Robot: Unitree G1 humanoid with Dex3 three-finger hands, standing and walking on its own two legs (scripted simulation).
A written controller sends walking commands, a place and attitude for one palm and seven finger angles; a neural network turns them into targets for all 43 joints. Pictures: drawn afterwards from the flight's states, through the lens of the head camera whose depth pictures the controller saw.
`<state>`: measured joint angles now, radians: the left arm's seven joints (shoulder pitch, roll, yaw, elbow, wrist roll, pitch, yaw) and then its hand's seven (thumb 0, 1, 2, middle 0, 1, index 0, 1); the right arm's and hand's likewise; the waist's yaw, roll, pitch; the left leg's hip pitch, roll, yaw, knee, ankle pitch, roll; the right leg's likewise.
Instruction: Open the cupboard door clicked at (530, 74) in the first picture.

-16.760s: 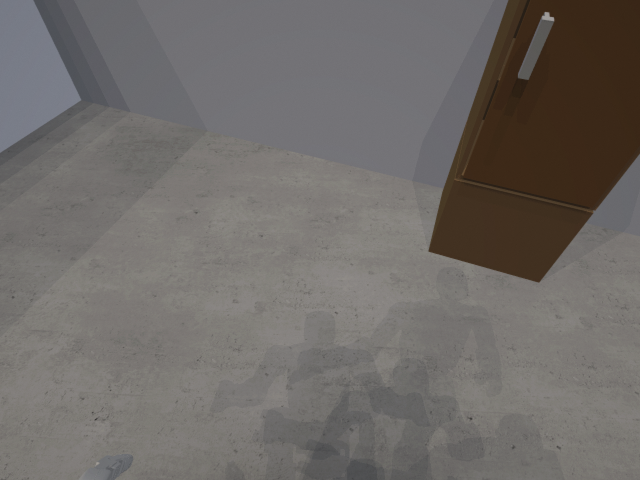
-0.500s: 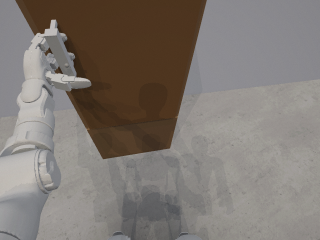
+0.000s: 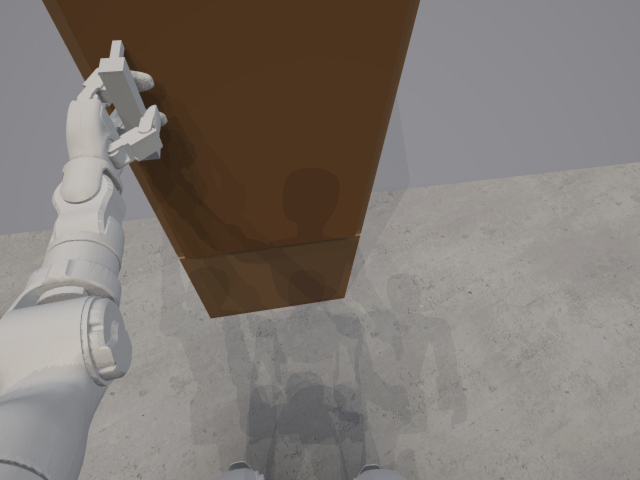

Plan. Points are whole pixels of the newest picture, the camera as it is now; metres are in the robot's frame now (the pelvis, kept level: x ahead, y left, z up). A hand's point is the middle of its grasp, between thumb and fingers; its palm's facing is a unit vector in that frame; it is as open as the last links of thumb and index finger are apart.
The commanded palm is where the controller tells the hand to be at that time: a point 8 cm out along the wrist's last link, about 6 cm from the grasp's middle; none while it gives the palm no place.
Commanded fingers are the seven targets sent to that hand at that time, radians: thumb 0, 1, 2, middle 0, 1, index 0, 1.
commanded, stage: close the thumb around the handle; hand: left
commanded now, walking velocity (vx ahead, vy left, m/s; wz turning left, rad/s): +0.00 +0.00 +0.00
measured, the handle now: (134, 102) +0.56 +0.20 +0.13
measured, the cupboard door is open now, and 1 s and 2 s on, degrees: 0 31 37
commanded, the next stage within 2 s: pull the door open along its arc in 0.08 s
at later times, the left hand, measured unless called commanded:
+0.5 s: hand (153, 148) +0.48 +0.17 +0.12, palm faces +0.09 -1.00 +0.01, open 6.2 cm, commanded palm +0.42 +0.22 +0.12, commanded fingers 0.00 0.90 0.90 -0.40 -1.35 -0.40 -1.35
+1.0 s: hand (229, 237) +0.35 +0.07 +0.13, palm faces +0.42 -0.90 +0.07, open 6.5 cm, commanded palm +0.29 +0.11 +0.12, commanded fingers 0.00 0.90 0.90 -0.40 -1.35 -0.40 -1.35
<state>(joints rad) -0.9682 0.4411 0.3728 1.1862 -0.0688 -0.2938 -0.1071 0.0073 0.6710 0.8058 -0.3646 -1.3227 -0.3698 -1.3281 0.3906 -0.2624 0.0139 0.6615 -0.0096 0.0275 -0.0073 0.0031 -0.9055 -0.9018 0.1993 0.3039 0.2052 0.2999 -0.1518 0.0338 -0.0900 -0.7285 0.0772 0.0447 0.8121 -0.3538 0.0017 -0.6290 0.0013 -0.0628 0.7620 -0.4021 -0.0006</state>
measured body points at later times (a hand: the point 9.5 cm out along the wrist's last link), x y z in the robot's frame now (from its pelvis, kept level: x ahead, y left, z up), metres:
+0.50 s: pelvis +0.01 +0.00 +0.01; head +0.07 -0.01 +0.45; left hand +0.47 +0.22 +0.13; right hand +0.01 -0.27 -0.11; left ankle +0.02 +0.12 -0.70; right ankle -0.03 -0.12 -0.70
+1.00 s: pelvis +0.02 -0.02 +0.02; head +0.02 -0.04 +0.47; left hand +0.32 +0.12 +0.13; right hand +0.22 -0.23 -0.06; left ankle +0.02 +0.12 -0.70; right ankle -0.03 -0.12 -0.70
